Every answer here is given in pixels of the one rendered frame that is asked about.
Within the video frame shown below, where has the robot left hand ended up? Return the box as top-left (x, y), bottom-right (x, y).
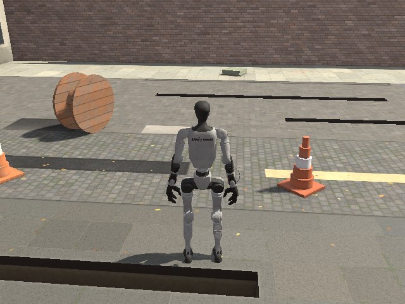
top-left (166, 185), bottom-right (181, 203)

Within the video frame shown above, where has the robot right hand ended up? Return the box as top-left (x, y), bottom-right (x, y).
top-left (223, 186), bottom-right (239, 205)

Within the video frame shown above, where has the robot right forearm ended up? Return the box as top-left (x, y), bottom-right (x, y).
top-left (225, 155), bottom-right (237, 187)

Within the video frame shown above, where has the robot left upper arm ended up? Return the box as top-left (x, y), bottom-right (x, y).
top-left (173, 128), bottom-right (189, 164)

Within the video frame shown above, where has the robot left forearm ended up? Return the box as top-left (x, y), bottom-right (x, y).
top-left (168, 154), bottom-right (180, 186)

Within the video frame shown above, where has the right robot shin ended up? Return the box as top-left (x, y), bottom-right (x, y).
top-left (213, 212), bottom-right (222, 254)

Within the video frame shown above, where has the robot right upper arm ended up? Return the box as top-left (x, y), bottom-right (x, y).
top-left (216, 128), bottom-right (231, 164)

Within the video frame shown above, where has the left robot foot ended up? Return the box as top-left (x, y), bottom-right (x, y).
top-left (184, 247), bottom-right (193, 263)

